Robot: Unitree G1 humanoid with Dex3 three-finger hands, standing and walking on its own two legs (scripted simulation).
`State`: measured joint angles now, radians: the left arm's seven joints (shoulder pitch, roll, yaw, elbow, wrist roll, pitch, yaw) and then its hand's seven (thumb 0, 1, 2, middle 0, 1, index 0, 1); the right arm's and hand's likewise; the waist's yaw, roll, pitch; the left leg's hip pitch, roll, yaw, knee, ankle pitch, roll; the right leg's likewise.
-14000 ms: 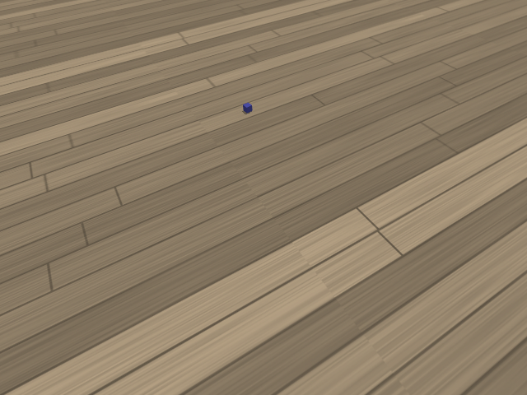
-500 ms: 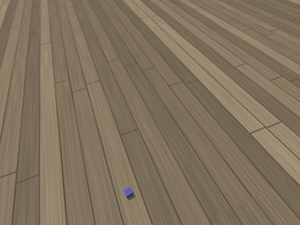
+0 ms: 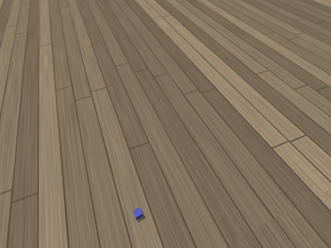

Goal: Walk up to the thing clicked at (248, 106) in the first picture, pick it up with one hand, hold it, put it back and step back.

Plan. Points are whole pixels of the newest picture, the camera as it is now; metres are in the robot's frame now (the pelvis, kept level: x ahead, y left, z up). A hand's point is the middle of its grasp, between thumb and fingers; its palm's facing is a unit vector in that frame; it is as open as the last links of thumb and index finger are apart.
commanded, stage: stand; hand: left
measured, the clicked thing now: (137, 213) +0.43 +0.23 -0.76
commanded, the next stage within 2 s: none
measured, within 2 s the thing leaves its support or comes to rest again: neither
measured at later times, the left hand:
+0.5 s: hand out of the picture +0.06 +0.26 -0.16, palm faces +0.00 -0.94 -0.34, open 7.4 cm
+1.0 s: hand out of the picture +0.07 +0.26 -0.16, palm faces -0.01 -0.94 -0.34, open 7.4 cm
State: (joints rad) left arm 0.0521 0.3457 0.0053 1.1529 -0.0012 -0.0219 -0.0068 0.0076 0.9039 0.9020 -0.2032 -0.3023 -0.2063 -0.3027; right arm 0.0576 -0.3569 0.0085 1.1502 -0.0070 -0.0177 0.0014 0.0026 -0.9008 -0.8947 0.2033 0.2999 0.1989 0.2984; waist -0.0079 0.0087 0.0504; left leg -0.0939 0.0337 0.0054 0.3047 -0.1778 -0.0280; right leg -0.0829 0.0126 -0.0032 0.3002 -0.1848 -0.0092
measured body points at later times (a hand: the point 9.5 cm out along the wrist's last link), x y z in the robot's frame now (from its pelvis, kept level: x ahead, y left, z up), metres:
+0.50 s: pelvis -0.01 +0.01 +0.00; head +0.00 +0.01 +0.45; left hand +0.06 +0.31 -0.13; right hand +0.08 -0.29 -0.13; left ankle -0.01 +0.14 -0.75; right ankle -0.01 -0.11 -0.75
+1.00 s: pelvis +0.00 +0.01 +0.00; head +0.01 +0.01 +0.45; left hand +0.07 +0.31 -0.13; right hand +0.08 -0.29 -0.13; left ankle -0.01 +0.14 -0.75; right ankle -0.01 -0.11 -0.75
